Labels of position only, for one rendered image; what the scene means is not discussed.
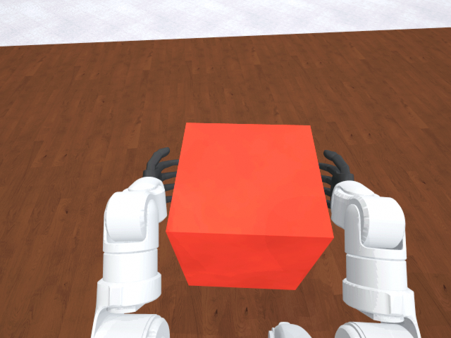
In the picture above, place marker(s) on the robot right upper arm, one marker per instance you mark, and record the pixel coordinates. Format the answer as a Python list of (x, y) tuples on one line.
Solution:
[(371, 330)]

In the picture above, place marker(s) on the right robot forearm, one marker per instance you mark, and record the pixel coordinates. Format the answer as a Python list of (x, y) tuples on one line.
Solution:
[(375, 243)]

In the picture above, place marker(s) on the robot right hand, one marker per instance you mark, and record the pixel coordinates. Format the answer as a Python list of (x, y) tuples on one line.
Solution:
[(340, 173)]

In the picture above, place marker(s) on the robot right thigh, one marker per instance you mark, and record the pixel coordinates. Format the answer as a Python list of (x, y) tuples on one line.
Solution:
[(288, 331)]

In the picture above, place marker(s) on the robot left hand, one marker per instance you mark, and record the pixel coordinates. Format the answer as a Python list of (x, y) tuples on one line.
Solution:
[(154, 168)]

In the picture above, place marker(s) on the robot left upper arm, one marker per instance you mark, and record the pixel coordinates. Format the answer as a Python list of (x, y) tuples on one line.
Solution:
[(133, 326)]

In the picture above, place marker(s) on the left robot forearm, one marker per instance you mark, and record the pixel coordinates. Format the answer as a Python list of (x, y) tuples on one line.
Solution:
[(131, 238)]

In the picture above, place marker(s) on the carton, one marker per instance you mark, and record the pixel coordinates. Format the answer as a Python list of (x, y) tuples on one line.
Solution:
[(248, 207)]

